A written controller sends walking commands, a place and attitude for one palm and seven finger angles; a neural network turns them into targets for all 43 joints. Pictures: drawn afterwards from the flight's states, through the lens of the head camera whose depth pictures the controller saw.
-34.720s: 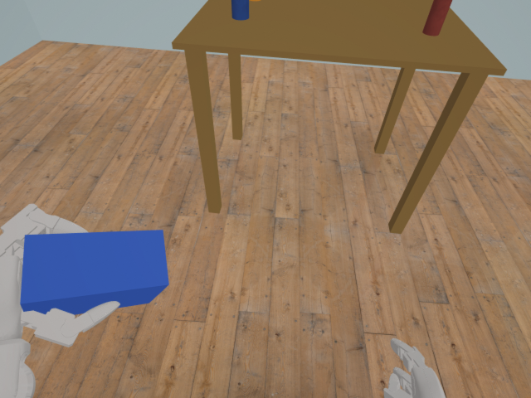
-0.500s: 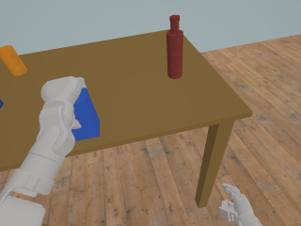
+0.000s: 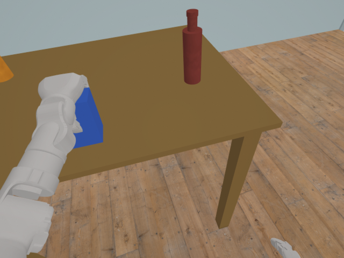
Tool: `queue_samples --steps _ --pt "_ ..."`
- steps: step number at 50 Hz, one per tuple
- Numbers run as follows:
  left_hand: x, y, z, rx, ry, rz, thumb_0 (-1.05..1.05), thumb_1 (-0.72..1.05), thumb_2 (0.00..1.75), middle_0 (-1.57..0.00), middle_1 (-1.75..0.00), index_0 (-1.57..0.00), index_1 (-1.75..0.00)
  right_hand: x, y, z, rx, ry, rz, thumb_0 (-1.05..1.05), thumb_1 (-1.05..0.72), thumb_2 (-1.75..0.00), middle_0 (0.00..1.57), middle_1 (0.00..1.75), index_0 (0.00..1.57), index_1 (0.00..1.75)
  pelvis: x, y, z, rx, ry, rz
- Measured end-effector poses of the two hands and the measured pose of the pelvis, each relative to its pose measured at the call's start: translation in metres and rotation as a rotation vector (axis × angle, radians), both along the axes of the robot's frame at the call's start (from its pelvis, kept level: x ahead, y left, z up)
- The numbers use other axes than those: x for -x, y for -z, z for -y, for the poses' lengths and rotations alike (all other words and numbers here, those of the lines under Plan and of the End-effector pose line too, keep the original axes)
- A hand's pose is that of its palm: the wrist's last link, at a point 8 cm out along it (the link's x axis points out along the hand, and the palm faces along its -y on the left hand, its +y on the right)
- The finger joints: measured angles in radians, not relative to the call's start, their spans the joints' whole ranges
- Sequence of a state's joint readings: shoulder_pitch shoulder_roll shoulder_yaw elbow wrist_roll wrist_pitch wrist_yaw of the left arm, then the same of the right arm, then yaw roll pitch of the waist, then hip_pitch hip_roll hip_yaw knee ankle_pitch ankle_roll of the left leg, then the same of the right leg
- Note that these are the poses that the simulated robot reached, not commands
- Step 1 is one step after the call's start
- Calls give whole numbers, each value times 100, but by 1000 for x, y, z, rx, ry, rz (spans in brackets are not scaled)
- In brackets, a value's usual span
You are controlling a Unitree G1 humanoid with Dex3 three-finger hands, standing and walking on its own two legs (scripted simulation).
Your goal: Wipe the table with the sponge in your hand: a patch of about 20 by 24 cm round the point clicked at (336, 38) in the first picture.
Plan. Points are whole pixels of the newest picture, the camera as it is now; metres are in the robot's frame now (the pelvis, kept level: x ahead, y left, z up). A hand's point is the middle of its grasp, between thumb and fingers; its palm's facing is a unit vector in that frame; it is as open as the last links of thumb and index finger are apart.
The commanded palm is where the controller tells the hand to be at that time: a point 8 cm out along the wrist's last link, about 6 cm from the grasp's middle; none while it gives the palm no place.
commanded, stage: wipe forward along the middle lane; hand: left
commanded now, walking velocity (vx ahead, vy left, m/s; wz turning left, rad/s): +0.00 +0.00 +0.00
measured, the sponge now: (78, 126) +0.39 +0.28 +0.11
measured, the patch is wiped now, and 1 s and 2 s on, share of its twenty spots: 1.00 1.00 1.00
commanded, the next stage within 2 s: slide back across to the first lane in 0.98 s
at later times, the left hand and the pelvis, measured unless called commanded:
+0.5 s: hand (73, 95) +0.44 +0.29 +0.17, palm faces -0.08 +0.04 -1.00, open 10.5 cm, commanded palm +0.43 +0.29 +0.20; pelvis +0.00 +0.01 +0.00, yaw +0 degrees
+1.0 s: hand (73, 85) +0.48 +0.31 +0.17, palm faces -0.10 +0.05 -0.99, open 10.5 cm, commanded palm +0.48 +0.30 +0.19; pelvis +0.01 +0.02 +0.00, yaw -1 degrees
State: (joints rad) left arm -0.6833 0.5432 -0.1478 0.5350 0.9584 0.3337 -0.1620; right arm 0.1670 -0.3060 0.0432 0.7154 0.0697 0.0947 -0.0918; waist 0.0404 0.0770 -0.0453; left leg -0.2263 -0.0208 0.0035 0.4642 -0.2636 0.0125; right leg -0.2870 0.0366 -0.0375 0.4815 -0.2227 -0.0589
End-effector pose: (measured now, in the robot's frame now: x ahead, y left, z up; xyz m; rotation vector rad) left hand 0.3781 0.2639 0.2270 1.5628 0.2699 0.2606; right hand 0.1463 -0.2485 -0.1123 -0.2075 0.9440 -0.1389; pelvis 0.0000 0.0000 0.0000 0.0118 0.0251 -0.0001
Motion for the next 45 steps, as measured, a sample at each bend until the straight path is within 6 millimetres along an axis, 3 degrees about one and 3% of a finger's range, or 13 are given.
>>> queue_samples --steps 11,27,45 --pt "-24 -2 -8 -20 -17 -41 1 -55 105 -71 -130 -72 -131 13 1 0 11 30 -26 1 -91 -90 20 30 20 30 3 0 -1 3 1 -30" --pt "-52 -1 -19 -32 15 -68 0 -55 105 -71 -130 -73 -130 51 11 6 35 91 -145 1 -91 -90 20 30 20 30 -5 0 -8 10 5 -72" --pt "-82 -1 -29 -48 4 -94 1 -55 105 -71 -130 -73 -131 64 9 1 51 130 -190 0 -91 -90 20 30 20 30 -10 0 -19 18 7 -117"
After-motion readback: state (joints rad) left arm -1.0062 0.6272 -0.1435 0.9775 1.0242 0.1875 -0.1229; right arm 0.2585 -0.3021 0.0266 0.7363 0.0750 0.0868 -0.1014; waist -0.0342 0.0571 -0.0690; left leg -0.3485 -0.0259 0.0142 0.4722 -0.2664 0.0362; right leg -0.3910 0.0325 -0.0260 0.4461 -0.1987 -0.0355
